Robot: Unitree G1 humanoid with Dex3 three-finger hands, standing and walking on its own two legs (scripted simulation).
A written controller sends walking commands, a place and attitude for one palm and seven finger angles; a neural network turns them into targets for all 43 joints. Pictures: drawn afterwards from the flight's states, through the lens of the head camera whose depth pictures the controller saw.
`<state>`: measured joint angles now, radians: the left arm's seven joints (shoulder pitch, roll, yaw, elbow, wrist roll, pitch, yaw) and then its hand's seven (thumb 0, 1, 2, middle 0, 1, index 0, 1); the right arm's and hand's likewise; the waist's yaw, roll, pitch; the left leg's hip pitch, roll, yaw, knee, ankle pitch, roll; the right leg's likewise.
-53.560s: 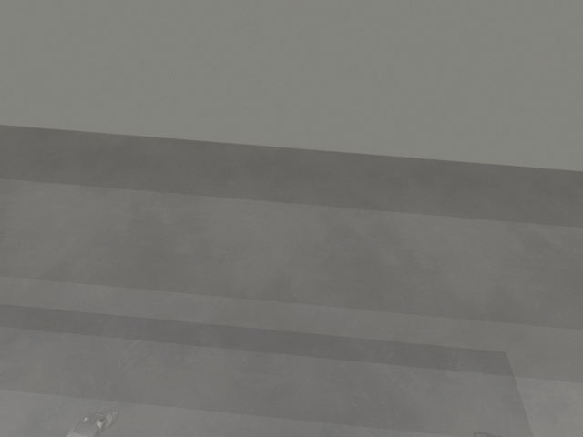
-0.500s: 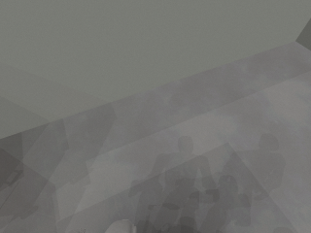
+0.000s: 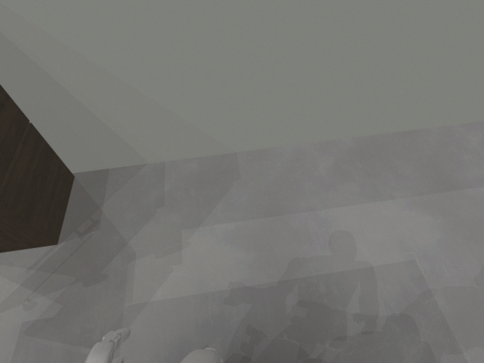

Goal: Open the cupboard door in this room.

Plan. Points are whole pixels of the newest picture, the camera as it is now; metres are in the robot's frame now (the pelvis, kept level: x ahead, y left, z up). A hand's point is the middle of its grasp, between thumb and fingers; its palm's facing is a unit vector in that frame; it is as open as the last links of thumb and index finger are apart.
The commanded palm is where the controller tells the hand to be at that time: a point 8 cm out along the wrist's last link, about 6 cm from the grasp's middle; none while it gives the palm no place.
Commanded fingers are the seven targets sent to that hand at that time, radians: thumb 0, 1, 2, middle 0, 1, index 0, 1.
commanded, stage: turn to face it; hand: left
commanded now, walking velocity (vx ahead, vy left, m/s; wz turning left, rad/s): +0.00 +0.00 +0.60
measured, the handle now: out of the picture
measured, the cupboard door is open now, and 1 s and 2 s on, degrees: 49 49 49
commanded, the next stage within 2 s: take the last steps up to it in 1.56 s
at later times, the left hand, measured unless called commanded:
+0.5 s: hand out of the picture +0.01 +0.25 -0.17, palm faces +0.35 -0.91 -0.23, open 7.4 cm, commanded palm none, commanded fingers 0.00 0.90 0.90 -0.20 -0.30 -0.20 -0.30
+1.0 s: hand out of the picture -0.04 +0.19 -0.16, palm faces +0.61 -0.77 -0.20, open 7.4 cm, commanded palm none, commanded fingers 0.00 0.90 0.90 -0.20 -0.30 -0.20 -0.30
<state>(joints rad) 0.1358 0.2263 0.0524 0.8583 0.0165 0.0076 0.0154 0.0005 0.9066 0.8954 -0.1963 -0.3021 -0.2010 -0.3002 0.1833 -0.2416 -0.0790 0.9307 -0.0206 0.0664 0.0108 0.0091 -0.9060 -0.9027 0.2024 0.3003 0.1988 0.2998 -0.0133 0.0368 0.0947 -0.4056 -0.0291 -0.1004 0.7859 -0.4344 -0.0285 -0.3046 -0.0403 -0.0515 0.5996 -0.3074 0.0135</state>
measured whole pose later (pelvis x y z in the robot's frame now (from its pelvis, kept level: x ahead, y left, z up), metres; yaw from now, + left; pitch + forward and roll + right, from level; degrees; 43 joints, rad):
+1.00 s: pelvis +0.02 +0.00 +0.01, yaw +38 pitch +0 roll +1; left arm 0.21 0.20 0.04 0.89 0.02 0.01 0.01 0.00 0.90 0.89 -0.20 -0.30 -0.21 -0.30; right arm 0.13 -0.25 -0.07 0.93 -0.02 0.07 0.04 0.01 -0.91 -0.90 0.20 0.30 0.19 0.30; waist 0.00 -0.05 0.12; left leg -0.36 0.02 0.08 0.74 -0.42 -0.06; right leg -0.21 -0.16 -0.22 0.56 -0.33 0.04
